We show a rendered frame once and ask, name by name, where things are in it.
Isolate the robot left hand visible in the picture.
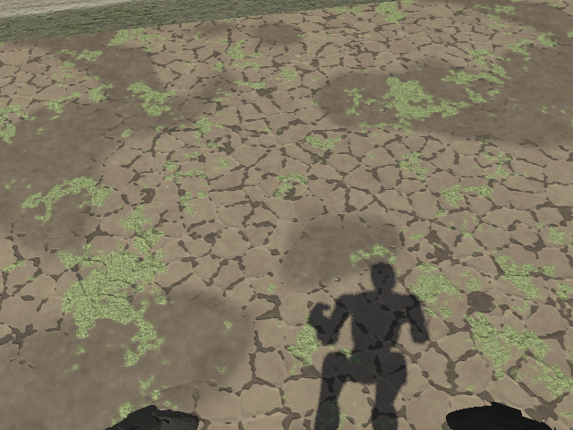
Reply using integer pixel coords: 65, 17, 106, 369
105, 405, 200, 430

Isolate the robot right hand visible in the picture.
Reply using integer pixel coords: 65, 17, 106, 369
446, 401, 556, 430

